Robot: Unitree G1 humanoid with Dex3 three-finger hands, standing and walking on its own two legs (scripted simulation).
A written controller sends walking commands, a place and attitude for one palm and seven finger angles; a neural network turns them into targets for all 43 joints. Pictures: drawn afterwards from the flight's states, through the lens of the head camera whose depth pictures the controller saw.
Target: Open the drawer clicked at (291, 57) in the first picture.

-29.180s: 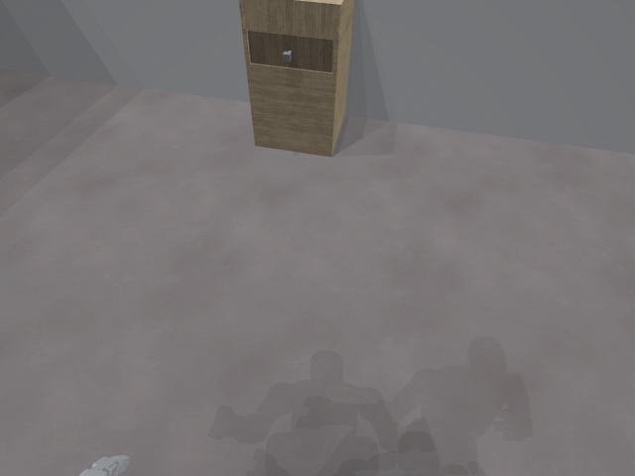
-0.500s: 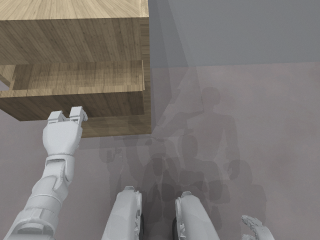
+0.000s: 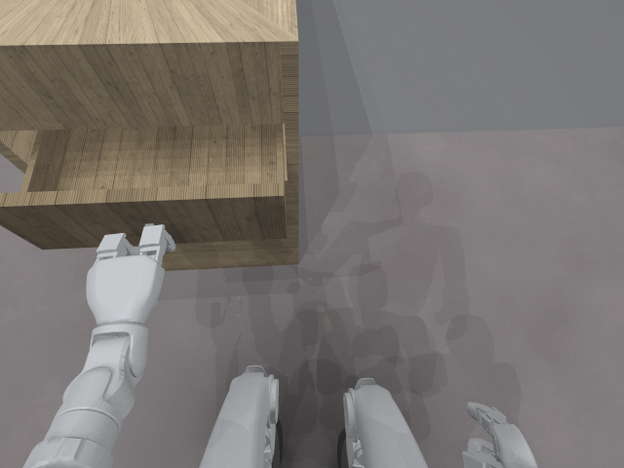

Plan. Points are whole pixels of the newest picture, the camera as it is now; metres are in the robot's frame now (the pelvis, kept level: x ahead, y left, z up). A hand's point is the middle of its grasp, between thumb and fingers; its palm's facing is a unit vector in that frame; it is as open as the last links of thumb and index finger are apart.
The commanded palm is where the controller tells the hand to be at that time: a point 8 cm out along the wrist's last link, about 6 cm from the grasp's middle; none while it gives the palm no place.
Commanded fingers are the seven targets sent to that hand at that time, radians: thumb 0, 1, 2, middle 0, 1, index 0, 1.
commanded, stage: pull the drawer open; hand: left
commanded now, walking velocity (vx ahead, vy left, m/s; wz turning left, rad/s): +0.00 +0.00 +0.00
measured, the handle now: (148, 249) +0.39 +0.26 -0.07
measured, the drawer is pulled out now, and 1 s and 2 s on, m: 0.11 0.19 0.24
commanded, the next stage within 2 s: none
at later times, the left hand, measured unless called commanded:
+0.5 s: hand (143, 314) +0.30 +0.25 -0.09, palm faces -0.06 -0.07 -1.00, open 6.8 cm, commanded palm +0.27 +0.24 -0.04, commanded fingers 0.00 0.90 0.90 -0.40 -1.35 -0.40 -1.35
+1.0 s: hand (140, 346) +0.26 +0.24 -0.09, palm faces -0.06 -0.07 -1.00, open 6.8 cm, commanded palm +0.23 +0.24 -0.04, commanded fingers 0.00 0.90 0.90 -0.40 -1.35 -0.40 -1.35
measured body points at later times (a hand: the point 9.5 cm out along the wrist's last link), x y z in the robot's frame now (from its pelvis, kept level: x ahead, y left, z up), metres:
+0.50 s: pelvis +0.00 +0.00 +0.00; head +0.15 +0.01 +0.43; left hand +0.30 +0.25 -0.03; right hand +0.17 -0.24 -0.13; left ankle +0.03 +0.10 -0.57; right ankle +0.01 -0.11 -0.57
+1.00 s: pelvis +0.00 -0.01 +0.00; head +0.14 +0.00 +0.43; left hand +0.26 +0.24 -0.03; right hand +0.18 -0.24 -0.13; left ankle +0.03 +0.10 -0.57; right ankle +0.01 -0.11 -0.57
